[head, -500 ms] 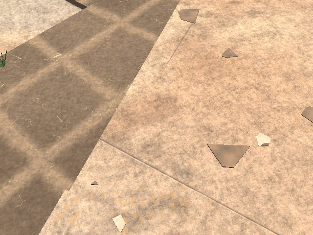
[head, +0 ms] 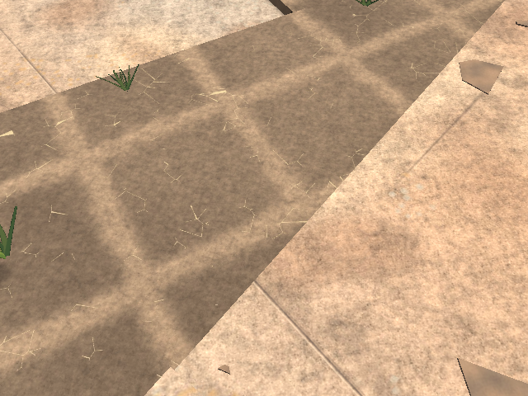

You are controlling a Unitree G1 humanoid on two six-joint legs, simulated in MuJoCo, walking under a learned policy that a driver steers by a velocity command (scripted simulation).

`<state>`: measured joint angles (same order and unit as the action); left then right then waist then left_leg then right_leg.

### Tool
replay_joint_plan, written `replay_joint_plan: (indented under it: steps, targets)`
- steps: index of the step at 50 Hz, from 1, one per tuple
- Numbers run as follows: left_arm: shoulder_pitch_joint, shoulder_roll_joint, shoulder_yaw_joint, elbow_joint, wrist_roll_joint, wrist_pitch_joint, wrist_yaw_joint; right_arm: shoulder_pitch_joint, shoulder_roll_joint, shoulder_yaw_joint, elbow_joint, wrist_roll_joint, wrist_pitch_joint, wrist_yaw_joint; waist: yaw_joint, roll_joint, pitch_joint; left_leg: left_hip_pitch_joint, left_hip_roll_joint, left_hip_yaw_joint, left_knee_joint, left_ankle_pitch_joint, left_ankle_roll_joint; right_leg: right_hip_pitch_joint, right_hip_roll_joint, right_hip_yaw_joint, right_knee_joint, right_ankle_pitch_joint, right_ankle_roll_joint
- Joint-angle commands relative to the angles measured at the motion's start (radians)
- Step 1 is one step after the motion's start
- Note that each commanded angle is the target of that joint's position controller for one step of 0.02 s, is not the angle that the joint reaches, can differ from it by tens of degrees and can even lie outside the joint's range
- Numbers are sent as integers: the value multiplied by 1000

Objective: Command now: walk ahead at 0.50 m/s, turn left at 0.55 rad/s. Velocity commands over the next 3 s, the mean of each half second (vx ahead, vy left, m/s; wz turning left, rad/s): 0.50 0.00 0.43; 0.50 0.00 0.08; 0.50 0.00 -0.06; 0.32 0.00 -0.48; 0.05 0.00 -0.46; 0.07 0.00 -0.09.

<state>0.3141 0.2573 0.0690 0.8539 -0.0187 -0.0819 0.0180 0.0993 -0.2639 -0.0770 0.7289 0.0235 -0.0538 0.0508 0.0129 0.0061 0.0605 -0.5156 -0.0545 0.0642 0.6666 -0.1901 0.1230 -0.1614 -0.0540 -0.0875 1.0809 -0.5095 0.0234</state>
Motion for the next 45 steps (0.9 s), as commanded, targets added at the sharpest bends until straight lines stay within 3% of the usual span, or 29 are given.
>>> replay_joint_plan:
  steps: [1,2,3,4,6,7,9,11,14,18,21,22,23,24,25,26,27,28,30,32,34,37,38,39,40,41,42,43,45]
  targets:
    - [-117,131,13,-165,-28,-84,-11,230,-156,-47,-17,-3,-19,-14,-102,38,-231,707,325,-646,-372,22,242,-637,0,197,276,84,-52]
    - [-116,134,19,-151,2,-82,-1,156,-120,-36,-31,-2,-20,-14,-54,-16,-164,554,282,-539,-372,143,210,-577,-35,189,192,130,-48]
    - [-13,30,-39,-122,185,-69,-20,251,4,15,66,-94,-64,-19,-35,27,-148,477,212,-416,-377,23,161,-499,-66,249,117,201,-58]
    - [-29,5,-39,-127,180,-52,-29,235,-2,14,52,-92,-73,-15,-20,58,-68,374,193,-408,-416,1,158,-482,-66,224,73,230,-48]
    - [-71,66,-36,-141,123,-27,-35,186,-61,4,28,-78,-94,2,-16,30,-78,319,177,-385,-448,-29,169,-485,-64,194,-35,266,-17]
    - [-86,70,-44,-145,107,-18,-32,180,-91,-2,21,-85,-102,12,-18,30,-79,267,163,-365,-451,-6,170,-463,-58,176,-71,320,0]
    - [-157,50,-64,-167,103,-9,-26,206,-101,1,20,-100,-106,23,-36,9,-66,241,142,-347,-425,91,177,-472,-51,179,-203,480,25]
    - [-224,23,-87,-188,94,-1,-31,224,-115,1,22,-93,-99,39,-53,21,-46,163,103,-303,-396,138,165,-374,-31,140,-380,599,28]
    - [-292,31,-108,-205,95,15,-56,327,-132,-9,58,-102,-86,62,-95,30,-7,180,147,-351,-361,103,173,-330,-26,124,-499,691,17]
    - [-386,75,-111,-216,92,10,-42,406,-116,-8,111,-100,-71,45,-136,32,21,465,221,-458,-272,78,142,-474,-26,166,-626,646,-14]
    - [-365,110,-100,-195,82,6,-24,380,-128,-5,142,-101,-62,26,-98,41,18,522,232,-471,-244,223,79,-360,-23,142,-669,621,-74]
    - [-277,150,-81,-165,62,-4,-19,350,-144,-4,149,-108,-63,31,-45,29,-25,485,190,-430,-178,358,43,-188,-5,107,-661,660,-105]
    - [-77,192,-54,-95,48,-23,-18,327,-142,2,144,-124,-67,42,30,-15,-133,383,107,-345,-10,441,-16,111,-12,94,-556,675,-143]
    - [128,225,-43,-35,60,-32,-36,451,-24,34,141,-133,-79,40,41,-190,-374,157,-24,-287,246,179,-75,556,-132,262,-440,817,-305]
    - [294,210,-49,-7,84,-21,-61,540,18,49,156,-126,-85,51,81,-308,-467,-91,-168,-226,631,-453,-123,807,-288,561,-530,846,-461]
    - [332,177,-48,24,100,-17,-73,393,-54,30,104,-97,-80,56,149,-201,-306,-345,-133,-244,816,-454,-105,736,-328,730,-693,511,-406]
    - [176,165,-41,-2,81,-23,-69,275,-78,20,78,-74,-76,32,100,-77,-90,-411,-38,-235,824,-317,-78,488,-306,632,-762,373,-331]
    - [72,125,-49,-21,79,-20,-59,272,-88,20,81,-77,-72,7,62,-27,-49,-320,30,-247,742,-199,-68,307,-292,555,-815,423,-333]
    - [34,68,-61,-5,87,-23,-39,229,-55,36,76,-109,-63,-4,3,-38,-56,-212,121,-227,589,-69,-78,163,-250,441,-876,631,-334]
    - [27,50,-57,-1,91,-38,-30,214,-14,46,82,-105,-44,2,-20,-60,-81,-194,137,-182,493,-36,-89,145,-188,330,-900,679,-311]
    - [58,58,-52,17,97,-58,-38,151,-7,53,67,-101,-40,8,-21,-51,-48,-214,154,-144,295,95,-114,88,-145,242,-901,822,-298]
    - [123,94,-39,31,105,-55,-71,66,50,75,31,-106,-17,27,-12,-62,-66,-49,106,-34,187,294,-132,-71,-79,137,-872,987,-284]
    - [130,92,-36,23,114,-58,-72,88,37,74,33,-115,-17,39,-18,-73,-60,-32,100,-59,181,437,-108,-103,-57,120,-837,924,-269]
    - [138,91,-37,22,116,-58,-74,58,9,66,24,-111,-22,45,-13,-64,-44,-24,91,-61,162,487,-92,-132,-61,130,-826,872,-249]
    - [199,74,-42,59,115,-62,-64,5,-18,62,4,-96,-33,41,8,-47,-12,-180,119,-146,71,553,-87,17,-96,189,-780,777,-236]
    - [238,76,-43,74,103,-61,-57,-45,-38,56,-1,-90,-38,31,31,-25,-11,-234,115,-130,-28,596,-76,93,-84,182,-761,709,-213]
    - [208,73,-33,83,-57,-48,-26,-134,-25,53,-30,-33,-27,7,27,15,27,-51,74,10,-86,670,-55,-55,-39,144,-824,656,-156]
    - [228,58,-45,88,-57,-41,-15,-168,6,63,-42,-30,-22,0,55,-24,35,58,66,5,-76,719,-48,-128,-39,159,-809,600,-137]
    - [250,42,-46,116,-3,-26,8,-170,-5,60,-44,-40,-10,1,57,-44,51,-5,83,-48,-149,691,-36,4,-49,165,-674,562,-138]
